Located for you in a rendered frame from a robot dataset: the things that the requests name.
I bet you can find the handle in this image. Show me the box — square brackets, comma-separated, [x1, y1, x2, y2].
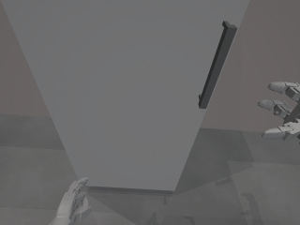
[198, 21, 237, 109]

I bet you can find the right robot hand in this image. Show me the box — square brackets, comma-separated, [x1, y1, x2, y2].
[258, 82, 300, 142]

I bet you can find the left robot hand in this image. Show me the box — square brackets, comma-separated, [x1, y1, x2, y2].
[54, 177, 91, 225]

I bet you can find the fridge door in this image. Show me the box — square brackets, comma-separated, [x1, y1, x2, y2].
[1, 0, 250, 191]

